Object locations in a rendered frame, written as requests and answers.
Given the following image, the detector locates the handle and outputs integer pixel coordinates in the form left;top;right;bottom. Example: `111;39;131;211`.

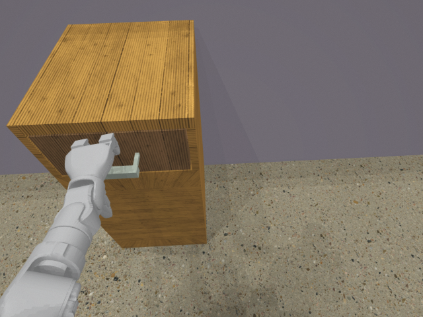
105;153;140;180

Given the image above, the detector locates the drawer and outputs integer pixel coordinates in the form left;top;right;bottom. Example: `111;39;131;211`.
28;128;190;176

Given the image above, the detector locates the robot left hand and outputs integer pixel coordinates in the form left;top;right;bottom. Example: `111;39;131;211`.
65;133;120;218

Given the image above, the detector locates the cabinet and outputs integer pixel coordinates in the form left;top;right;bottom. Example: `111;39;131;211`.
6;20;207;248

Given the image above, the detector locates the robot left upper arm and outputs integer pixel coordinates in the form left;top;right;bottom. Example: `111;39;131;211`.
0;271;81;317

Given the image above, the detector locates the left robot forearm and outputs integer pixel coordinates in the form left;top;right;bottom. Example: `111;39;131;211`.
0;175;105;315

